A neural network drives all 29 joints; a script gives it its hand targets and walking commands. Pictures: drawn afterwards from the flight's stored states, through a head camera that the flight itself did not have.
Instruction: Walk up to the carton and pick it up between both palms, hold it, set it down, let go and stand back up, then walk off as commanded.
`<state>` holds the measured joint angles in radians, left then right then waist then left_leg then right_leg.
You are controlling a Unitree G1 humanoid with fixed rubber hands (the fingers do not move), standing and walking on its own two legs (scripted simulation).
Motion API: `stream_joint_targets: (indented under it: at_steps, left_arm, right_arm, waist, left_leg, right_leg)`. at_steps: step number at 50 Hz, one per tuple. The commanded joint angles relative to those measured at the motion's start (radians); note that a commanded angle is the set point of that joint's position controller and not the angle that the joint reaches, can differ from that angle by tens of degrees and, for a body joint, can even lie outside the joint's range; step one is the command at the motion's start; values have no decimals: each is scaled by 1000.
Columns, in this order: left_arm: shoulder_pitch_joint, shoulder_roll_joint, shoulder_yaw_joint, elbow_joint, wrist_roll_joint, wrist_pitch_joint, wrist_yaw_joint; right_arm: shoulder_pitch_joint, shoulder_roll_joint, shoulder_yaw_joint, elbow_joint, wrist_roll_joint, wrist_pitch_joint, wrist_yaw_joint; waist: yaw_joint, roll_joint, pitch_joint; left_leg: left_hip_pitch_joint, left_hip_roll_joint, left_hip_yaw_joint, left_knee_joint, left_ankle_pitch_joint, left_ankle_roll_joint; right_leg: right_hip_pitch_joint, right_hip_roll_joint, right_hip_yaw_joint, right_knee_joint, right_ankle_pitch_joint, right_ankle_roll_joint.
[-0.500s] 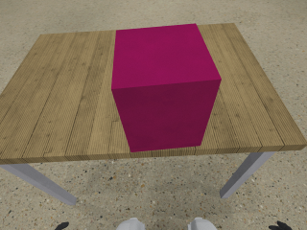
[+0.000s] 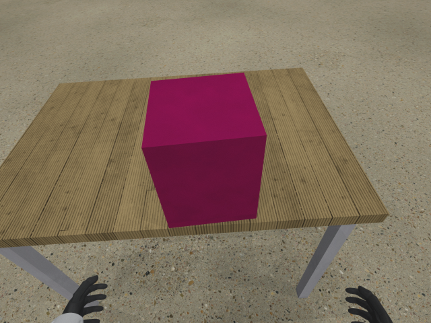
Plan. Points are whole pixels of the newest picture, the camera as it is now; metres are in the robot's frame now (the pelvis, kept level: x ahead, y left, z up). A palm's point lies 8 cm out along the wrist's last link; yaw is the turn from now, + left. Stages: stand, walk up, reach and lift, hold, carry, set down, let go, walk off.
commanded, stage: reach and lift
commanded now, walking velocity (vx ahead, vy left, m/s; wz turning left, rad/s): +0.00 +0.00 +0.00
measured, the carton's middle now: (205, 152) +0.46 +0.05 +0.07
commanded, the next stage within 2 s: none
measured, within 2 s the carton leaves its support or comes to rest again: neither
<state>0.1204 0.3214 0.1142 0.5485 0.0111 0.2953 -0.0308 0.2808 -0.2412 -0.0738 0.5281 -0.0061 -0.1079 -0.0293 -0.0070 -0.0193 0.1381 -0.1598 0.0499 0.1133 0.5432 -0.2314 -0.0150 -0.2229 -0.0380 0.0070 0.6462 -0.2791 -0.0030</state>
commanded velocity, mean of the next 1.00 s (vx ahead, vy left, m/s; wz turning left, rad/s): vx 0.00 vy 0.00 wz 0.00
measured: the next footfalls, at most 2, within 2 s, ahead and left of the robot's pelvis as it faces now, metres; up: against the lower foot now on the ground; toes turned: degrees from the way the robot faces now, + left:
none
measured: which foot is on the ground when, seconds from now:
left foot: down 0.00-1.00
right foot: down 0.00-1.00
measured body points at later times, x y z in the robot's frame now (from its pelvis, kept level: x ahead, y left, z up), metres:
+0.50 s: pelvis +0.00 +0.02 +0.01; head -0.01 +0.01 +0.46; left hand +0.19 +0.27 -0.03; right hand +0.16 -0.21 -0.01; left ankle +0.05 +0.15 -0.73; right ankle +0.02 -0.09 -0.73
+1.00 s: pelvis +0.01 +0.03 +0.02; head +0.01 +0.04 +0.47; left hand +0.23 +0.25 +0.04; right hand +0.21 -0.17 +0.06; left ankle +0.05 +0.15 -0.73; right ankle +0.02 -0.09 -0.73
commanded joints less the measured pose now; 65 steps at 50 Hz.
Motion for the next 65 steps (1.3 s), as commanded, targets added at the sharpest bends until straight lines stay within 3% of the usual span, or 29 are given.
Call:
stream_joint_targets:
  at_steps: [1, 3, 7, 9, 11, 13, 14, 16, 18, 19, 20, 22, 23, 25, 26, 29, 33, 37, 39, 41, 44, 46, 47, 50, 51, 52, 57, 59, 65]
  left_arm:
    - [-114, 241, 83, -396, -42, -57, 8]
    - [-112, 224, 64, -431, -54, -39, 3]
    - [-93, 200, 41, -493, -40, -3, 3]
    - [-79, 137, -1, -504, -36, -13, 26]
    - [-53, 34, -39, -358, 33, -31, 50]
    - [-24, 19, -8, -378, 33, -92, 42]
    - [-4, 38, 2, -394, 14, -113, 43]
    - [-12, 74, 1, -455, -47, -127, 44]
    - [59, 106, -7, -523, -116, -134, 40]
    - [54, 120, -24, -602, -154, -143, 40]
    - [35, 127, -19, -573, -146, -135, 42]
    - [39, 149, -7, -598, -176, -142, 36]
    - [30, 113, -35, -588, -169, -135, 48]
    - [51, 141, -5, -672, -177, -143, 46]
    - [52, 162, -8, -706, -201, -153, 38]
    - [69, 158, -18, -729, -217, -139, 37]
    - [82, 135, -47, -820, -247, -154, 37]
    - [125, 114, -53, -868, -247, -146, 49]
    - [135, 111, -47, -849, -251, -139, 44]
    - [122, 114, -75, -929, -260, -137, 47]
    - [112, 91, -79, -954, -259, -143, 55]
    - [113, 93, -68, -982, -262, -141, 56]
    - [122, 84, -71, -979, -260, -137, 51]
    - [99, 67, -69, -996, -267, -130, 57]
    - [83, 77, -68, -1016, -264, -122, 61]
    - [77, 86, -62, -1023, -281, -113, 52]
    - [-38, 105, -56, -1033, -309, -66, 57]
    - [-84, 122, -47, -1061, -298, -49, 64]
    - [-179, 141, -32, -1092, -334, -5, 76]
  right_arm:
    - [77, -8, 103, -415, 36, 10, -49]
    - [93, 2, 115, -500, 60, 40, -59]
    - [123, -27, 99, -569, 79, 90, -64]
    - [56, -87, 46, -583, 82, 109, -28]
    - [-33, -216, -25, -442, 36, 133, 37]
    - [-11, -236, -47, -454, 54, 92, 56]
    - [-14, -187, -45, -502, 57, 78, 51]
    - [2, -113, -22, -545, 39, 82, 30]
    - [122, -17, 21, -618, 69, 68, -1]
    - [138, 16, 44, -692, 103, 62, -17]
    - [134, 2, 63, -658, 99, 79, -22]
    - [135, 40, 104, -755, 122, 91, -45]
    - [116, 14, 91, -735, 97, 107, -35]
    - [149, 41, 94, -750, 120, 121, -49]
    - [158, 53, 102, -832, 134, 120, -61]
    - [167, 58, 107, -839, 150, 156, -68]
    - [174, 69, 80, -908, 155, 177, -80]
    - [155, 87, 71, -956, 178, 193, -82]
    - [156, 84, 78, -962, 168, 199, -89]
    - [131, 86, 65, -1019, 175, 202, -97]
    - [123, 102, 85, -1028, 192, 201, -98]
    - [111, 117, 94, -1079, 207, 199, -101]
    - [113, 116, 92, -1092, 204, 205, -107]
    - [103, 117, 95, -1081, 215, 228, -108]
    - [86, 102, 90, -1082, 221, 234, -106]
    - [90, 113, 102, -1118, 217, 250, -116]
    - [-24, 102, 84, -1156, 218, 301, -127]
    - [-56, 116, 88, -1156, 228, 317, -129]
    - [-146, 90, 65, -1189, 222, 350, -140]
  waist:
    - [67, -191, -99]
    - [62, -162, -79]
    - [33, -74, -79]
    - [27, 98, -55]
    - [27, 324, 6]
    - [32, 276, -90]
    - [43, 247, -102]
    - [64, 96, -99]
    - [66, -85, -109]
    - [62, -119, -130]
    - [71, -99, -124]
    - [90, -118, -121]
    - [75, -92, -116]
    - [87, -51, -130]
    - [92, -70, -136]
    - [79, -49, -147]
    - [63, -16, -175]
    - [78, 47, -187]
    - [87, 4, -178]
    - [69, 28, -180]
    - [72, 38, -206]
    - [100, 37, -209]
    - [84, 30, -182]
    - [94, 33, -174]
    - [96, 70, -210]
    - [93, 22, -192]
    - [81, 32, -211]
    - [101, 49, -185]
    - [75, 38, -222]
  left_leg:
    - [390, -139, 30, 0, 48, 37]
    - [407, -140, 30, -6, 3, 32]
    - [425, -94, -8, -59, -74, 43]
    - [38, 21, -45, -253, -312, 73]
    - [-581, 177, -72, -514, -582, 130]
    - [-748, 184, -49, -517, -523, 170]
    - [-735, 152, -32, -478, -442, 159]
    - [-390, 25, 18, -325, -201, 103]
    - [123, -90, 21, -204, 52, 40]
    - [266, -102, -5, -170, 70, 23]
    - [299, -107, -13, -173, 72, 16]
    - [322, -109, -18, -167, 79, 29]
    - [335, -89, -24, -204, 57, 24]
    - [333, -85, -21, -209, 66, 25]
    - [322, -93, -15, -198, 73, 33]
    - [366, -90, -36, -194, 86, 27]
    - [286, -60, -45, -231, 85, 27]
    - [200, -42, -53, -268, 80, 28]
    - [211, -44, -51, -259, 100, 25]
    - [199, -36, -58, -269, 77, 23]
    - [183, -35, -70, -260, 119, 22]
    - [182, -40, -57, -257, 138, 26]
    - [194, -34, -67, -256, 127, 29]
    - [173, -23, -72, -270, 111, 25]
    - [181, -21, -68, -266, 128, 23]
    - [184, -25, -70, -263, 115, 36]
    - [143, -33, -64, -280, 40, 41]
    - [113, -34, -61, -284, 29, 47]
    - [129, -38, -54, -277, 61, 45]
  right_leg:
    - [-369, -103, 137, -452, -340, -92]
    - [-380, -118, 146, -474, -404, -110]
    - [-380, -83, 73, -413, -309, -127]
    - [-5, 35, -25, -236, -102, -73]
    - [626, 225, -107, 2, 78, 15]
    - [905, 228, -80, 61, 239, 41]
    - [868, 198, -47, 25, 222, 30]
    - [503, 103, 43, -140, 57, 2]
    - [40, -3, 81, -345, 59, -16]
    - [-100, -41, 95, -402, 18, -29]
    - [-139, -39, 82, -416, -8, -30]
    - [-169, -56, 106, -439, -41, -28]
    - [-159, -19, 67, -433, -66, -13]
    - [-133, -25, 67, -434, -36, -15]
    - [-128, -37, 81, -442, -32, -12]
    - [-183, -39, 73, -455, -37, -25]
    - [-66, -2, 58, -418, 41, -4]
    - [33, 15, 52, -397, 86, 5]
    - [30, 23, 55, -404, 99, 10]
    - [28, 23, 42, -402, 77, 1]
    - [55, 29, 50, -385, 115, 6]
    - [37, 26, 55, -389, 126, 4]
    - [29, 28, 48, -395, 115, 0]
    - [28, 35, 47, -390, 88, -7]
    - [42, 37, 52, -387, 96, -10]
    - [34, 20, 58, -393, 108, 1]
    - [21, 15, 67, -387, 46, -1]
    - [12, 10, 76, -386, 51, -2]
    - [1, 11, 81, -375, 119, 7]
